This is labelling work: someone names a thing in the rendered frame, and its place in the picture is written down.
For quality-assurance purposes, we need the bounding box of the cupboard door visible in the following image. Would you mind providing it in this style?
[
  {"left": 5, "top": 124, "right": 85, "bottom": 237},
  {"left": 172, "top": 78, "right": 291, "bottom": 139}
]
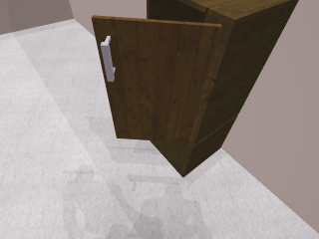
[{"left": 91, "top": 15, "right": 222, "bottom": 143}]

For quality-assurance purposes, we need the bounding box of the handle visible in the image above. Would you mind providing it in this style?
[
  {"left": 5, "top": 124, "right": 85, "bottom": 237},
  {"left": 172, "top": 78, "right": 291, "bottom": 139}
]
[{"left": 100, "top": 36, "right": 116, "bottom": 82}]

